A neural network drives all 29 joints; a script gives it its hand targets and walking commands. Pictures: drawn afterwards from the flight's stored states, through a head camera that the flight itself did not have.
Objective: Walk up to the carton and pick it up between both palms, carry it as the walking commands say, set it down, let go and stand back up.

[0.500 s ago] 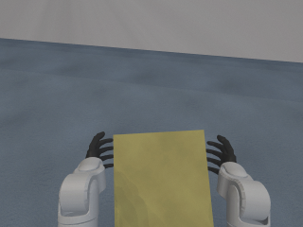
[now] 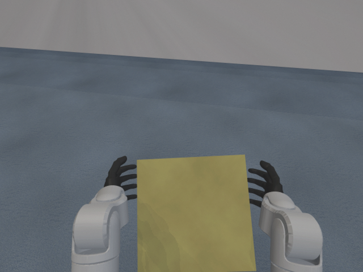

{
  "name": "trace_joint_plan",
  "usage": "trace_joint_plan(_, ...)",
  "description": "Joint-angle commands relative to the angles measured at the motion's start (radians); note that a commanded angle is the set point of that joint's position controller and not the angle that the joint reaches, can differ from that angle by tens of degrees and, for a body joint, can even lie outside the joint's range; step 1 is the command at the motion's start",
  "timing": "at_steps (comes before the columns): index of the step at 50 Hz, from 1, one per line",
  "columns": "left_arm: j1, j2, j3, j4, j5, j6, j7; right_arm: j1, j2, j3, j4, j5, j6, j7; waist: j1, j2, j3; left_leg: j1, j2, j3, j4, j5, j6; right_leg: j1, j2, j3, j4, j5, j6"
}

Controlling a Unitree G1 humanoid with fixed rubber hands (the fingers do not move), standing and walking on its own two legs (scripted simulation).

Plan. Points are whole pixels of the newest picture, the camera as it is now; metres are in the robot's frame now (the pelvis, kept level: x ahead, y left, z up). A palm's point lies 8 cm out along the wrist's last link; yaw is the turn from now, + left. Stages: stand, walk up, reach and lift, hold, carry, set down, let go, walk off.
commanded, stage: carry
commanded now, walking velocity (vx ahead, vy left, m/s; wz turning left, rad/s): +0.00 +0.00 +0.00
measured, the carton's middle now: (193, 206) +0.28 +0.00 +0.01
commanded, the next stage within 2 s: hold in 0.46 s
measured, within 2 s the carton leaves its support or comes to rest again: neither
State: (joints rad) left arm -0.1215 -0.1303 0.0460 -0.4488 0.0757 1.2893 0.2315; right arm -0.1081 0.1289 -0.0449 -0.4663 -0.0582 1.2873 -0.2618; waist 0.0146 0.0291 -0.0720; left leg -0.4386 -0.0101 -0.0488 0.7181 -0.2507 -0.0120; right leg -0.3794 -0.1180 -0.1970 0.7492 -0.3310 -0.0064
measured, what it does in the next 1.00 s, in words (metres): stands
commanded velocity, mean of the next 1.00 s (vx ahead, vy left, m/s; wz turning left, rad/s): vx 0.00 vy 0.00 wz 0.00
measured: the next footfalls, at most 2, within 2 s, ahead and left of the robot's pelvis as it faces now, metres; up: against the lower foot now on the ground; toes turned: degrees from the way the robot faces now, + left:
none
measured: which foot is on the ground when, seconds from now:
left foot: down 0.00-1.00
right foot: down 0.00-1.00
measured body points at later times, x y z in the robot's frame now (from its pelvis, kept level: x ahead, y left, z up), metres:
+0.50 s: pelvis +0.00 +0.00 +0.00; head -0.01 -0.01 +0.45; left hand +0.29 +0.15 +0.07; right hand +0.29 -0.16 +0.06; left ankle +0.08 +0.13 -0.71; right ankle +0.04 -0.11 -0.71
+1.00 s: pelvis -0.04 +0.02 +0.00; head -0.06 +0.03 +0.45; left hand +0.32 +0.13 +0.04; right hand +0.27 -0.17 +0.04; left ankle +0.08 +0.12 -0.71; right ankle +0.04 -0.12 -0.71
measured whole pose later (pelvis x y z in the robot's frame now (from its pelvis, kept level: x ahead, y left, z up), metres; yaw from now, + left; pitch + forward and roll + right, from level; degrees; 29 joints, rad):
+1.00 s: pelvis -0.04 +0.02 +0.00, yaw -7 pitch -5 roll -2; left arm -0.52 -0.14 0.37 0.55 0.32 0.57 0.06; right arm -0.45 0.18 -0.37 0.47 -0.28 0.62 -0.15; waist 0.00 0.01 0.04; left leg -0.40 -0.02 -0.07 0.69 -0.22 -0.01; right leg -0.37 0.02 -0.01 0.65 -0.24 -0.01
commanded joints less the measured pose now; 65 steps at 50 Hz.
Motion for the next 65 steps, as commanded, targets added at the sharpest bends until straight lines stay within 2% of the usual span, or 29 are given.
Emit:
trace_joint_plan(1,-0.538,-0.850,-0.545,0.031,-0.299,-0.064,-0.238,-0.583,0.842,0.516,0.043,0.290,-0.061,0.264,0.002,-0.031,-0.226,-0.007,0.045,-0.130,-0.176,0.037,0.082,0.088,-0.052,0.193,-0.272,-0.195,-0.038)
trace_joint_plan(3,-0.579,-0.862,-0.536,0.047,-0.295,-0.100,-0.245,-0.615,0.852,0.500,0.066,0.284,-0.094,0.274,0.000,-0.086,-0.210,-0.036,0.016,-0.080,-0.146,-0.009,0.074,0.094,-0.086,0.218,-0.319,-0.240,-0.049)
trace_joint_plan(5,-0.630,-0.955,-0.595,-0.067,-0.345,-0.116,-0.245,-0.674,0.942,0.566,-0.059,0.339,-0.107,0.278,-0.007,-0.108,-0.206,-0.017,0.010,-0.064,-0.143,-0.021,0.075,0.065,-0.092,0.206,-0.322,-0.257,-0.048)
trace_joint_plan(7,-0.616,-0.971,-0.603,-0.097,-0.351,-0.108,-0.237,-0.666,0.970,0.588,-0.079,0.360,-0.095,0.276,-0.009,-0.056,-0.220,0.016,0.034,-0.099,-0.184,0.031,0.083,0.050,-0.063,0.174,-0.280,-0.242,-0.037)
trace_joint_plan(9,-0.587,-0.920,-0.560,-0.025,-0.317,-0.113,-0.236,-0.642,0.918,0.542,-0.001,0.329,-0.101,0.276,-0.005,0.020,-0.253,0.061,0.068,-0.168,-0.220,0.091,0.098,0.039,-0.019,0.146,-0.217,-0.196,-0.022)
trace_joint_plan(11,-0.574,-0.882,-0.518,0.051,-0.286,-0.133,-0.241,-0.628,0.878,0.501,0.076,0.295,-0.123,0.279,-0.002,0.033,-0.272,0.058,0.080,-0.194,-0.224,0.101,0.103,0.064,0.000,0.148,-0.196,-0.156,-0.018)
trace_joint_plan(14,-0.595,-0.847,-0.460,0.167,-0.248,-0.206,-0.257,-0.638,0.835,0.441,0.186,0.244,-0.195,0.290,-0.002,-0.070,-0.250,-0.009,0.032,-0.116,-0.165,0.037,0.082,0.113,-0.052,0.199,-0.280,-0.180,-0.043)
trace_joint_plan(16,-0.628,-0.917,-0.526,0.031,-0.311,-0.233,-0.259,-0.674,0.901,0.513,0.033,0.303,-0.222,0.290,-0.005,-0.132,-0.247,-0.028,0.002,-0.049,-0.120,0.002,0.067,0.124,-0.094,0.226,-0.324,-0.209,-0.060)
trace_joint_plan(18,-0.622,-0.942,-0.554,-0.033,-0.334,-0.223,-0.246,-0.674,0.928,0.549,-0.036,0.336,-0.213,0.280,-0.011,-0.123,-0.266,0.017,0.009,-0.037,-0.104,0.030,0.068,0.099,-0.103,0.206,-0.313,-0.186,-0.064)
trace_joint_plan(21,-0.559,-0.874,-0.504,0.067,-0.281,-0.227,-0.241,-0.635,0.862,0.499,0.071,0.295,-0.219,0.281,-0.004,0.017,-0.298,0.097,0.066,-0.148,-0.197,0.195,0.092,0.073,-0.019,0.127,-0.200,-0.119,-0.028)
trace_joint_plan(23,-0.549,-0.840,-0.471,0.127,-0.256,-0.249,-0.249,-0.618,0.832,0.470,0.141,0.266,-0.241,0.285,-0.002,0.027,-0.316,0.093,0.082,-0.182,-0.205,0.196,0.096,0.101,0.005,0.134,-0.176,-0.075,-0.024)
trace_joint_plan(24,-0.402,-0.489,-0.165,0.478,-0.069,-0.333,-0.257,-0.392,0.482,0.129,0.492,0.017,-0.303,0.258,-0.094,-0.005,0.058,0.198,-0.087,-0.086,-0.252,-0.119,0.058,0.169,0.167,0.233,-0.302,-0.049,-0.037)
trace_joint_plan(25,-0.420,-0.464,-0.249,0.692,-0.115,-0.413,-0.263,-0.412,0.449,0.174,0.698,0.044,-0.379,0.247,-0.118,-0.007,-0.027,0.247,-0.088,-0.085,-0.247,-0.042,0.060,0.198,0.167,0.229,-0.280,0.066,-0.021)
trace_joint_plan(27,-0.426,-0.540,-0.475,0.380,-0.244,-0.536,-0.292,-0.342,0.538,0.323,0.432,0.120,-0.498,0.254,-0.152,0.028,-0.183,0.344,-0.093,-0.127,-0.248,0.293,0.050,0.256,0.181,0.241,-0.237,0.469,-0.010)
trace_joint_plan(28,-0.496,-0.599,-0.557,0.322,-0.277,-0.567,-0.312,-0.368,0.612,0.365,0.375,0.139,-0.527,0.261,-0.160,0.011,-0.316,0.361,-0.099,-0.130,-0.242,0.387,0.043,0.328,0.189,0.239,-0.221,0.626,0.003)
trace_joint_plan(29,-0.571,-0.638,-0.592,0.292,-0.292,-0.597,-0.326,-0.459,0.678,0.419,0.303,0.176,-0.553,0.273,-0.132,-0.015,-0.452,0.355,-0.103,-0.123,-0.237,0.426,0.044,0.416,0.191,0.245,-0.205,0.740,0.014)
trace_joint_plan(30,-0.593,-0.637,-0.582,0.258,-0.292,-0.624,-0.329,-0.545,0.718,0.492,0.223,0.219,-0.576,0.284,-0.069,-0.038,-0.532,0.335,-0.102,-0.104,-0.231,0.436,0.054,0.474,0.190,0.257,-0.196,0.789,0.022)
trace_joint_plan(32,-0.595,-0.629,-0.527,0.244,-0.271,-0.653,-0.325,-0.666,0.735,0.588,0.127,0.266,-0.602,0.302,0.005,-0.074,-0.564,0.302,-0.101,-0.085,-0.223,0.379,0.074,0.505,0.186,0.269,-0.199,0.724,0.028)
trace_joint_plan(35,-0.575,-0.625,-0.455,0.381,-0.223,-0.645,-0.328,-0.757,0.708,0.601,0.160,0.256,-0.611,0.313,0.038,-0.073,-0.450,0.262,-0.101,-0.054,-0.225,0.211,0.085,0.450,0.177,0.270,-0.251,0.455,0.022)
trace_joint_plan(37,-0.645,-0.632,-0.445,0.427,-0.217,-0.645,-0.338,-0.762,0.720,0.572,0.261,0.229,-0.607,0.319,0.027,-0.060,-0.372,0.257,-0.103,-0.042,-0.214,0.123,0.078,0.371,0.169,0.286,-0.278,0.248,0.003)
trace_joint_plan(38,-0.718,-0.633,-0.477,0.569,-0.142,-0.635,-0.387,-0.738,0.757,0.446,0.406,0.112,-0.590,0.298,-0.084,-0.158,-0.290,0.172,-0.111,-0.013,-0.153,-0.031,0.072,0.220,0.129,0.349,-0.345,-0.111,-0.009)
trace_joint_plan(39,-0.766,-0.623,-0.424,0.627,-0.114,-0.646,-0.400,-0.791,0.794,0.427,0.502,0.113,-0.598,0.306,-0.057,-0.171,-0.231,0.215,-0.113,0.003,-0.121,-0.077,0.074,0.135,0.110,0.381,-0.374,-0.278,-0.024)
trace_joint_plan(41,-0.903,-0.660,-0.358,0.710,-0.084,-0.676,-0.430,-0.874,0.892,0.367,0.670,0.084,-0.625,0.329,-0.059,-0.191,-0.176,0.264,-0.111,0.011,-0.060,-0.141,0.067,-0.001,0.082,0.422,-0.412,-0.465,-0.055)
trace_joint_plan(44,-1.082,-0.862,-0.313,0.845,-0.057,-0.736,-0.472,-1.056,1.059,0.327,0.836,0.062,-0.700,0.398,-0.019,-0.140,-0.238,0.259,-0.106,-0.013,-0.062,-0.127,0.063,0.003,0.079,0.411,-0.363,-0.395,-0.069)
trace_joint_plan(47,-1.079,-1.004,-0.213,1.012,0.001,-0.762,-0.502,-1.172,1.131,0.279,0.956,0.026,-0.758,0.470,0.032,-0.115,-0.277,0.252,-0.100,-0.030,-0.108,-0.183,0.060,0.024,0.107,0.380,-0.318,-0.360,-0.061)
trace_joint_plan(51,-1.056,-1.034,-0.083,1.187,0.088,-0.768,-0.502,-1.217,1.011,0.074,1.090,-0.069,-0.804,0.516,-0.002,-0.047,-0.225,0.296,-0.077,-0.086,-0.170,-0.335,0.047,-0.082,0.136,0.311,-0.264,-0.350,-0.063)
trace_joint_plan(55,-1.064,-1.044,-0.040,1.219,0.117,-0.796,-0.469,-1.313,0.841,-0.029,1.055,-0.129,-0.847,0.550,-0.039,0.081,-0.195,0.110,-0.008,-0.139,-0.281,-0.492,0.042,0.050,0.204,0.211,-0.126,-0.166,-0.018)
trace_joint_plan(58,-1.090,-1.006,-0.010,1.174,0.124,-0.818,-0.430,-1.298,0.748,-0.071,1.102,-0.165,-0.854,0.561,-0.062,0.095,-0.190,0.080,0.003,-0.149,-0.304,-0.551,0.034,0.056,0.219,0.197,-0.088,-0.142,-0.020)
trace_joint_plan(65,-1.164,-0.969,-0.061,1.093,0.091,-0.909,-0.390,-1.268,0.696,-0.076,1.109,-0.200,-0.937,0.545,-0.096,0.092,-0.271,0.052,-0.021,-0.120,-0.211,-0.460,0.025,0.011,0.218,0.224,-0.046,-0.091,-0.043)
